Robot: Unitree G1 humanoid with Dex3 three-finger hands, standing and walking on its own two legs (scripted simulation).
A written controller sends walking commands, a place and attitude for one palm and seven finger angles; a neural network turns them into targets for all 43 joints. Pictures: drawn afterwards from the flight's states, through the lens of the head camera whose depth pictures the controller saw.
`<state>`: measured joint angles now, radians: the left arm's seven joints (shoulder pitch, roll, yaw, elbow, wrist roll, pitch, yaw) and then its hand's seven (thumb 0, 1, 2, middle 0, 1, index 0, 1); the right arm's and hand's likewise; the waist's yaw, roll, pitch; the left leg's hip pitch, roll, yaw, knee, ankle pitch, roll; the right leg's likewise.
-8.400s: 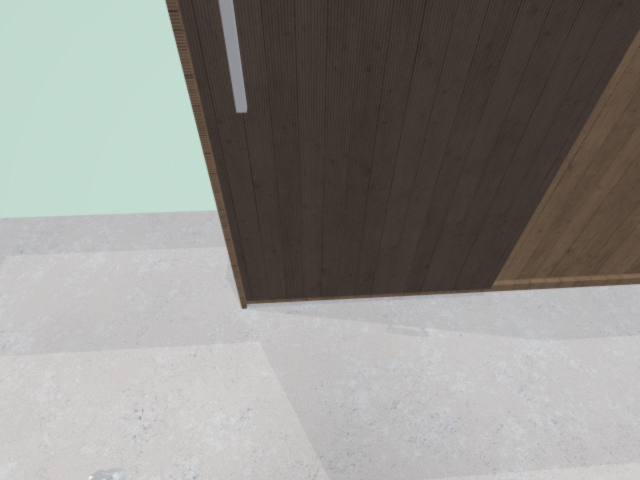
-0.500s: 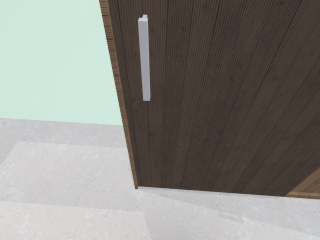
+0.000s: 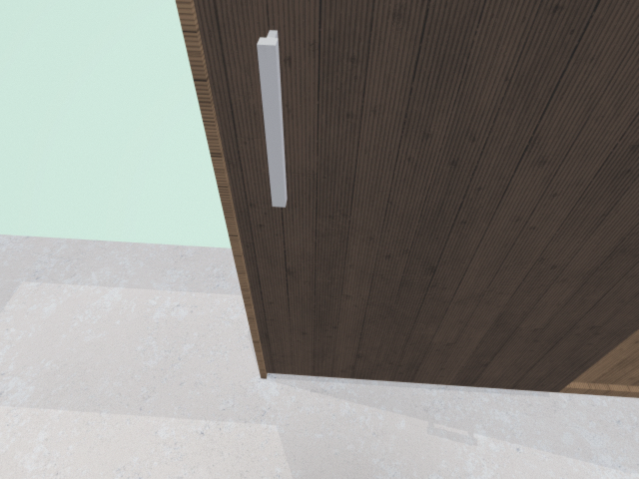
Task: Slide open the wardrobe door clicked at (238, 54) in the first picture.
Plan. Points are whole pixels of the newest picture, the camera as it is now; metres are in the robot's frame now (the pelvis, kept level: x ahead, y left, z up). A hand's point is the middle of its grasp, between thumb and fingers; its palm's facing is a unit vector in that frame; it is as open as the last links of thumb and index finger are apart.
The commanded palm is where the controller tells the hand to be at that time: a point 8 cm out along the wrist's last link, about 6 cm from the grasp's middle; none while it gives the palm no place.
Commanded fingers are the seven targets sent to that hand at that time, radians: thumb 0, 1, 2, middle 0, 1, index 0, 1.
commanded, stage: look again from close up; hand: left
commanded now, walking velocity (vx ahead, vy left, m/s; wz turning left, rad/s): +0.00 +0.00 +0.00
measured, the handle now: (276, 128) +0.53 +0.10 +0.18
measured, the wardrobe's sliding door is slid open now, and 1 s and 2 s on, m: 0.00 0.00 0.00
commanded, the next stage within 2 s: none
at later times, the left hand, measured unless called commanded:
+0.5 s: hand out of the picture +0.02 +0.18 -0.17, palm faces +0.01 -0.98 -0.20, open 7.4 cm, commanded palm none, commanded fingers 0.00 0.90 0.90 -0.20 -0.30 -0.20 -0.30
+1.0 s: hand out of the picture +0.03 +0.18 -0.17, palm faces +0.01 -0.98 -0.20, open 7.4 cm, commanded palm none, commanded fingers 0.00 0.90 0.90 -0.20 -0.30 -0.20 -0.30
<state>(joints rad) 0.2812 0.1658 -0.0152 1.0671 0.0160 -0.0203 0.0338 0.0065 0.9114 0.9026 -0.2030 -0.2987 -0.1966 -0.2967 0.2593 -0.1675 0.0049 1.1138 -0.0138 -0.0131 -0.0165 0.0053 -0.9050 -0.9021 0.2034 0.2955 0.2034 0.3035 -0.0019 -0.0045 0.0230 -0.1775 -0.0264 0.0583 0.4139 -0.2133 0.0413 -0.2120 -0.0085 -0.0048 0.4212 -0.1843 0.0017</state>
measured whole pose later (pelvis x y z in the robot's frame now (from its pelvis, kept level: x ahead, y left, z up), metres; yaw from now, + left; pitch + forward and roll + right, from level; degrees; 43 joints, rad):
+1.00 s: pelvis +0.02 +0.00 +0.00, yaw +0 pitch -1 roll +0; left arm 0.28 0.18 -0.02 1.10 0.02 -0.02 0.03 0.01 0.91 0.90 -0.20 -0.30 -0.20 -0.30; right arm 0.25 -0.17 0.01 1.14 -0.01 -0.02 -0.02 0.01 -0.90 -0.90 0.20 0.30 0.20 0.30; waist 0.01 -0.01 0.03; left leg -0.14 -0.03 0.06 0.38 -0.23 0.04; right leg -0.18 -0.01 0.00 0.40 -0.20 0.00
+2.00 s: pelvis +0.02 +0.00 +0.00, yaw +0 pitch -1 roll +0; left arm 0.27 0.18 -0.01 1.10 0.02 -0.02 0.03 0.01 0.91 0.90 -0.20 -0.30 -0.20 -0.30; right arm 0.25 -0.17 0.01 1.14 -0.01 -0.03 -0.02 0.01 -0.90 -0.90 0.20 0.30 0.20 0.30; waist 0.01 -0.01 0.03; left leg -0.14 -0.02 0.06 0.38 -0.22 0.04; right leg -0.18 0.00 0.00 0.40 -0.20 0.00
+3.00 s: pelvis +0.02 -0.01 +0.00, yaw +0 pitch -1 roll +0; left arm 0.27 0.20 -0.01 1.11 0.02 -0.03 0.03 0.01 0.91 0.90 -0.20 -0.30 -0.20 -0.30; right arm 0.23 -0.19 0.01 1.14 -0.01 -0.02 -0.02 0.01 -0.90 -0.90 0.20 0.30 0.20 0.30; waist 0.01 -0.01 0.02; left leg -0.15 -0.01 0.04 0.39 -0.22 0.02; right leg -0.17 0.01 -0.02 0.39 -0.19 -0.01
